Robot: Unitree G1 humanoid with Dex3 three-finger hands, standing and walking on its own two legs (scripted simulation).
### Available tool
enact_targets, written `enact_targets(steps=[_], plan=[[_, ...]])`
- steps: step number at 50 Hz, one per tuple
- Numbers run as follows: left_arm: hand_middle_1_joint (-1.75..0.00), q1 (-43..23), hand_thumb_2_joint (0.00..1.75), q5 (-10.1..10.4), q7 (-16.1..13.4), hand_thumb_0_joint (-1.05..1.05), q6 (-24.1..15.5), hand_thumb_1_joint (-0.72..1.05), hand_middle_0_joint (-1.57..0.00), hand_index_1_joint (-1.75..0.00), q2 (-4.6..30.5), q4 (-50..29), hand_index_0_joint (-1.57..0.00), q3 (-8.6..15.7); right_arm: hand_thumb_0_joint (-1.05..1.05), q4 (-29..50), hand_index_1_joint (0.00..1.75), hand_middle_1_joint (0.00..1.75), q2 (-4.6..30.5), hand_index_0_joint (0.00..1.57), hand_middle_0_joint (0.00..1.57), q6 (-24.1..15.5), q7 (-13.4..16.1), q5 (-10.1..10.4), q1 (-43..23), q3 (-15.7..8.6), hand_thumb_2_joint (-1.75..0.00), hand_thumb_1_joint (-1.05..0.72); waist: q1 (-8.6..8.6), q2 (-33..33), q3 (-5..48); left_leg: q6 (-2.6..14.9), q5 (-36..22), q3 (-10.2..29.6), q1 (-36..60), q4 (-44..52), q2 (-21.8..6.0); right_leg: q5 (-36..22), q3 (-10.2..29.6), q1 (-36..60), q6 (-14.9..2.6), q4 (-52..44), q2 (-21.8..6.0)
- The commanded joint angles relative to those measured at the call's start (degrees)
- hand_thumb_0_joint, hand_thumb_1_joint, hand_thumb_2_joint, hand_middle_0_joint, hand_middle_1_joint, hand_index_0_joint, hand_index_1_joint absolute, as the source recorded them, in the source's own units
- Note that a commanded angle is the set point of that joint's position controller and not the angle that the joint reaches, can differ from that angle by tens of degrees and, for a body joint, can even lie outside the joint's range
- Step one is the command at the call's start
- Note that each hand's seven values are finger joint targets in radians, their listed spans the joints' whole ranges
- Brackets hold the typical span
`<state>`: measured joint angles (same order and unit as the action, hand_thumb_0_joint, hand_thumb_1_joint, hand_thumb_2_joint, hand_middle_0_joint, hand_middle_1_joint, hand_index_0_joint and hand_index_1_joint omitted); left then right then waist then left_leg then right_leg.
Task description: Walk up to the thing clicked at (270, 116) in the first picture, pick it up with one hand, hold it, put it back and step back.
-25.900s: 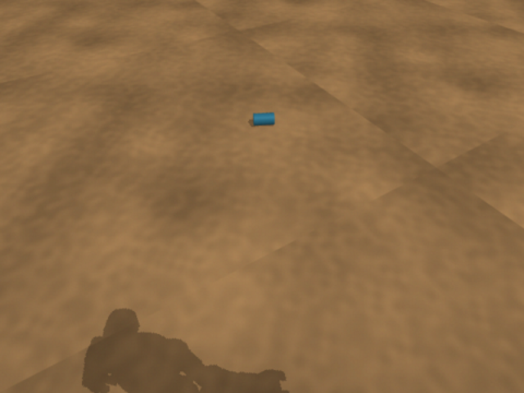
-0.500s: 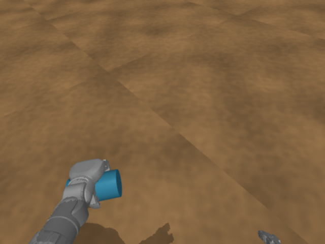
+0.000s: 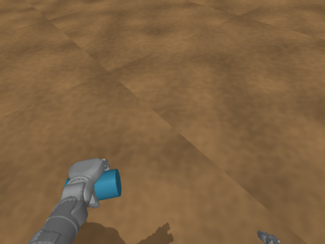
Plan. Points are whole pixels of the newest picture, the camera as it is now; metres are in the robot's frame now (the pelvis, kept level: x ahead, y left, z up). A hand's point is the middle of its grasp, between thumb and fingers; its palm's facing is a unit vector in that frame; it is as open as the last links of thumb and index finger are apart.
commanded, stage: hold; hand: left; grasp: from above
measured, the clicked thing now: (94, 186) +0.31 +0.23 -0.06
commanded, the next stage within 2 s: crouch in 0.12 s
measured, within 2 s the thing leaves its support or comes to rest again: neither
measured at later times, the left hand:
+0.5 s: hand (95, 194) +0.29 +0.23 -0.07, palm faces -0.48 -0.08 -0.87, open 10.6 cm
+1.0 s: hand (114, 199) +0.37 +0.24 -0.30, palm faces -0.40 -0.03 -0.92, open 10.5 cm
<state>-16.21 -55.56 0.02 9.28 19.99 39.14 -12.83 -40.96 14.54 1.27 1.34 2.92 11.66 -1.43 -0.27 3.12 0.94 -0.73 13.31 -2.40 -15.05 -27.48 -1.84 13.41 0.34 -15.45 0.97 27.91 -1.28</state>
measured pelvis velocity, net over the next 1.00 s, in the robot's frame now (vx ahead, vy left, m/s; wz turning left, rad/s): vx -0.05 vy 0.01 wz -0.01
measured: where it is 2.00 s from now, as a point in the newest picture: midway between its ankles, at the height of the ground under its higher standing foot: outside the picture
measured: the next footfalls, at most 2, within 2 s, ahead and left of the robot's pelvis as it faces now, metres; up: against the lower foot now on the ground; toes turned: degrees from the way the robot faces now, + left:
none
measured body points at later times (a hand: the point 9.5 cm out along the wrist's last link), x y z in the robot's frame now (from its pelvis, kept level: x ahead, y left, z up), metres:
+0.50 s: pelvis +0.00 +0.00 +0.00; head +0.02 -0.01 +0.45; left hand +0.31 +0.23 -0.02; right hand +0.13 -0.25 -0.12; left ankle +0.01 +0.13 -0.74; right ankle +0.01 -0.13 -0.74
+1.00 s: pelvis -0.05 +0.01 -0.18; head +0.11 +0.02 +0.24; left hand +0.39 +0.24 -0.25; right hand -0.02 -0.27 -0.30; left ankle +0.01 +0.13 -0.74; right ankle +0.01 -0.13 -0.74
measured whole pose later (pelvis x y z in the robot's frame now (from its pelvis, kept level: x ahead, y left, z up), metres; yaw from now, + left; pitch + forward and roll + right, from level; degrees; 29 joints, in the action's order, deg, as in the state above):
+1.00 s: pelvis -0.05 +0.01 -0.18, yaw -1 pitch +30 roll -3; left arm -42.7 -62.2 -23.3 3.5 25.1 73.9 -1.8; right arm -43.8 14.7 -1.7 0.2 -2.3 15.2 -2.9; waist 9.3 2.2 10.4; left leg 0.1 32.1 0.8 -84.5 -86.1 -3.1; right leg 31.0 -0.4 -83.0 1.7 83.7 -0.6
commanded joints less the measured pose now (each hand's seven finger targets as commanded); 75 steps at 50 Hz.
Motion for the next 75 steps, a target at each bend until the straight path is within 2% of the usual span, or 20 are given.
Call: enact_targets(steps=[1, 2, 10, 11, 12, 19, 21, 27, 35, 40, 46, 48, 50, 51, 54, 57, 60, 63, 73, 75], plan=[[-0.81, -21.8, 0.83, -0.5, -2.3, 0.00, 0.1, 0.67, -0.99, -0.79, 11.4, -13.3, -1.01, 5.0, 0.00, 7.8, 0.30, 0.30, 7.1, 0.20, 0.20, -2.4, 0.2, 0.2, -4.8, -2.6, -0.90, -0.90, 0.05, -1.8, 14.3, 1.31, -10.6, -0.2, 6.9, 2.8, 2.5, -9.2, -0.5, 3.4, -1.10, -4.4, 2.1], [-0.80, -19.3, 0.82, -0.5, -2.1, 0.00, 0.5, 0.66, -0.98, -0.78, 10.4, -11.3, -1.00, 4.7, 0.00, 7.7, 0.30, 0.30, 6.9, 0.20, 0.20, -2.4, 0.2, 0.3, -4.5, -2.6, -0.90, -0.90, 0.32, -3.3, 13.8, 1.48, -10.9, -0.1, 6.6, 2.7, 2.5, -9.8, -0.6, 3.3, -0.94, -4.3, 2.1], [-0.78, -23.5, 0.81, -1.2, -2.2, 0.00, 0.1, 0.64, -0.98, -0.76, 13.8, -14.7, -1.00, 6.9, 0.00, 7.8, 0.30, 0.30, 7.2, 0.20, 0.20, -2.0, 0.3, 0.1, -4.5, -2.5, -0.90, -0.90, -0.25, -0.8, 16.0, 1.24, -12.2, 0.1, 7.8, 3.0, 2.3, -10.7, -0.8, 4.9, -1.35, -4.0, 2.3], [-0.81, -22.2, 0.75, -1.2, -2.2, 0.00, 0.2, 0.72, -1.00, -0.75, 12.2, -13.1, -1.05, 5.8, 0.00, 7.7, 0.30, 0.30, 7.2, 0.20, 0.20, -2.0, 0.3, 0.1, -4.3, -2.5, -0.91, -0.91, 0.22, -0.9, 14.9, 1.19, -11.8, 0.1, 7.7, 3.1, 2.2, -10.2, -0.7, 4.0, -1.43, -4.2, 2.3], [-0.73, -22.7, 0.78, -1.1, -2.1, 0.00, 0.1, 0.64, -0.92, -0.70, 12.6, -13.1, -0.97, 6.0, 0.00, 7.7, 0.30, 0.30, 7.4, 0.20, 0.20, -2.0, 0.3, 0.1, -4.3, -2.6, -0.89, -0.86, 0.37, -0.7, 14.1, 1.15, -11.3, 0.1, 7.7, 3.2, 2.1, -9.7, -0.7, 3.6, -1.43, -4.3, 2.4], [-0.74, -17.8, 0.86, -1.4, -3.0, 0.00, -2.4, 0.69, -1.02, -0.73, 9.7, -7.1, -1.04, 4.9, 0.00, 7.8, 0.30, 0.30, 7.3, 0.20, 0.20, -1.7, 0.0, 0.1, -2.9, -3.0, -0.89, -0.87, 1.11, -4.8, 11.0, 1.54, -10.2, 0.0, 5.1, 2.5, 2.6, -9.1, -0.6, 2.0, -1.18, -4.3, 2.1], [-0.72, -16.1, 0.82, -2.1, -4.7, 0.00, -3.6, 0.71, -1.05, -0.71, 10.1, -2.9, -1.06, 5.8, 0.00, 7.5, 0.30, 0.30, 7.5, 0.20, 0.20, -1.5, -0.1, -0.1, -2.2, -3.1, -0.89, -0.88, 1.39, -6.5, 9.0, 1.58, -8.4, 0.0, 3.1, 2.1, 2.8, -7.5, -0.6, 0.9, -1.13, -4.3, 1.9], [-0.76, -28.0, 0.82, -5.1, -13.6, 0.00, -5.8, 0.68, -0.99, -0.74, 11.4, 5.0, -1.01, 6.5, 0.00, 4.3, 0.30, 0.30, 8.1, 0.20, 0.20, -0.8, -0.9, -1.4, 1.3, -3.6, -0.89, -0.87, 4.00, -3.4, 12.5, 1.09, -6.8, -0.1, -3.2, -5.7, 2.7, -6.8, -0.7, -7.9, -1.17, 2.6, 1.6], [-0.75, -36.2, 0.75, -9.5, -23.2, 0.00, -8.3, 0.64, -0.95, -0.72, 11.8, 17.0, -0.99, 8.6, 0.00, 2.1, 0.30, 0.30, 9.4, 0.20, 0.20, -2.5, -1.5, -3.5, 5.9, -4.6, -0.89, -0.87, 6.39, 1.5, 26.1, 0.19, -1.7, 0.8, -23.6, -28.4, 1.7, -2.0, -0.9, -30.6, -2.01, 25.1, 2.0], [-0.76, -42.4, 0.74, -8.4, -26.3, 0.00, -7.3, 0.62, -0.92, -0.72, 14.3, 23.5, -0.96, 10.0, 0.00, 1.7, 0.30, 0.30, 10.2, 0.20, 0.20, -3.6, -0.8, -3.9, 8.4, -5.0, -0.89, -0.87, 7.58, 3.3, 31.8, 0.37, 3.4, 2.1, -35.3, -37.7, 1.1, 3.1, -2.1, -43.7, -2.64, 35.5, 2.7], [-0.73, -44.6, 0.79, -6.3, -26.6, 0.00, -5.2, 0.64, -0.97, -0.71, 16.8, 26.9, -0.99, 12.4, 0.00, 1.1, 0.30, 0.30, 10.3, 0.20, 0.20, -4.5, -0.6, -4.9, 9.0, -5.2, -0.89, -0.87, 7.69, 6.5, 41.3, 0.51, 5.1, 3.4, -44.8, -47.0, 0.8, 5.0, -3.0, -52.0, -3.22, 46.5, 2.6], [-0.72, -46.9, 0.77, -6.4, -26.1, 0.00, -5.1, 0.63, -0.96, -0.70, 20.1, 25.6, -0.99, 14.1, 0.00, 1.0, 0.30, 0.30, 10.6, 0.20, 0.20, -4.7, -0.4, -5.1, 9.2, -5.2, -0.89, -0.87, 7.83, 7.4, 43.6, 0.37, 7.0, 3.9, -47.6, -49.0, 0.7, 6.6, -3.3, -54.1, -3.41, 49.4, 2.5], [-0.69, -45.3, 0.77, -6.3, -25.2, 0.00, -4.9, 0.63, -0.98, -0.67, 20.1, 29.5, -1.00, 14.5, 0.00, 0.6, 0.30, 0.30, 10.2, 0.20, 0.20, -4.8, -0.6, -5.4, 8.8, -4.7, -0.89, -0.87, 8.58, 5.6, 41.0, 0.71, 10.0, 4.3, -52.8, -51.7, 0.8, 9.2, -3.6, -58.5, -3.42, 51.9, 2.5], [-0.70, -50.3, 0.77, -6.7, -25.0, 0.00, -5.6, 0.62, -0.96, -0.69, 22.0, 25.5, -0.98, 15.2, 0.00, 0.8, 0.30, 0.30, 10.3, 0.20, 0.20, -4.9, -0.6, -5.6, 9.0, -4.8, -0.89, -0.87, 9.14, 6.5, 43.4, 0.90, 11.5, 4.1, -54.1, -53.4, 0.8, 9.9, -3.5, -59.0, -3.35, 53.0, 2.3], [-0.66, -48.7, 0.74, -7.4, -24.2, 0.00, -6.5, 0.58, -0.95, -0.65, 24.3, 29.4, -0.97, 16.7, 0.00, 0.9, 0.30, 0.30, 10.3, 0.20, 0.20, -5.1, -0.8, -5.9, 9.0, -4.2, -0.89, -0.87, 9.89, 4.5, 42.8, 1.57, 15.4, 3.9, -61.0, -57.9, 1.3, 13.4, -3.6, -62.7, -3.20, 56.3, 2.3], [-0.65, -53.7, 0.69, -7.8, -24.1, 0.00, -8.5, 0.56, -0.93, -0.62, 25.1, 27.9, -0.95, 17.0, 0.00, 0.3, 0.30, 0.30, 10.7, 0.20, 0.20, -5.8, -1.2, -6.4, 9.6, -3.8, -0.89, -0.87, 11.71, 5.5, 43.6, 1.72, 18.8, 4.3, -64.8, -62.0, 1.4, 16.6, -3.7, -68.6, -3.20, 59.6, 2.2], [-0.65, -55.5, 0.69, -9.1, -24.4, 0.00, -10.2, 0.58, -0.94, -0.62, 28.2, 27.9, -0.96, 18.5, 0.00, -0.6, 0.30, 0.30, 11.1, 0.20, 0.20, -6.4, -1.8, -6.9, 10.7, -3.2, -0.89, -0.87, 11.83, 6.5, 47.0, 1.80, 16.7, 4.1, -66.0, -66.5, 1.5, 14.7, -4.0, -70.4, -3.08, 63.2, 2.1], [-0.66, -57.2, 0.74, -10.0, -25.0, 0.00, -11.4, 0.63, -0.99, -0.64, 28.2, 26.1, -1.01, 18.9, 0.00, -1.3, 0.30, 0.30, 11.3, 0.20, 0.20, -6.9, -2.7, -7.6, 11.9, -2.8, -0.89, -0.88, 12.14, 9.9, 51.8, 1.72, 10.3, 4.1, -63.4, -70.4, 1.3, 9.7, -4.5, -72.1, -3.07, 66.8, 2.1], [-0.60, -57.5, 0.75, -11.8, -25.4, 0.00, -10.8, 0.69, -1.07, -0.60, 31.1, 27.8, -1.08, 20.7, 0.00, -1.9, 0.30, 0.30, 12.6, 0.20, 0.20, -6.9, -5.2, -9.3, 12.5, -2.6, -0.90, -0.89, 11.89, 16.1, 53.1, 0.92, 2.5, 5.0, -61.7, -78.2, 0.5, 6.1, -5.8, -80.8, -3.26, 75.1, 2.0], [-0.60, -59.9, 0.78, -11.7, -25.2, 0.00, -10.7, 0.70, -1.09, -0.60, 30.7, 28.5, -1.08, 20.3, 0.00, -2.0, 0.30, 0.30, 13.0, 0.20, 0.20, -6.8, -5.6, -9.4, 12.5, -2.6, -0.90, -0.89, 13.26, 16.5, 51.6, 0.88, 3.2, 5.3, -63.8, -79.2, 0.5, 6.4, -6.2, -82.8, -3.29, 76.6, 2.1]])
